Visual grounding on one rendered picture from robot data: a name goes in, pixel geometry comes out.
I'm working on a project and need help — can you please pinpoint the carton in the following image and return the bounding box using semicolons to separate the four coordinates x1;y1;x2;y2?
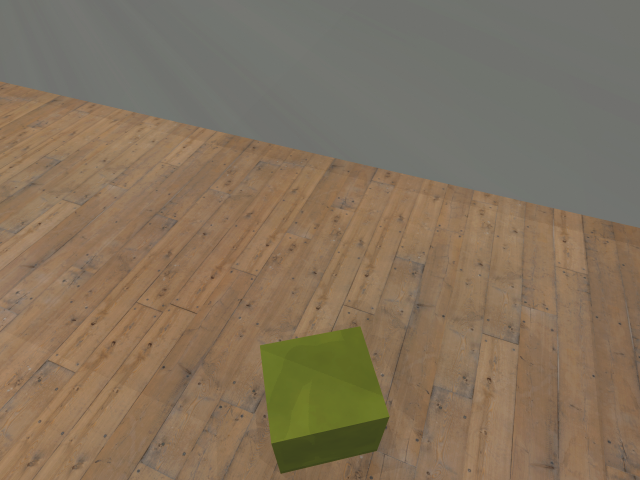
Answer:
260;326;390;474

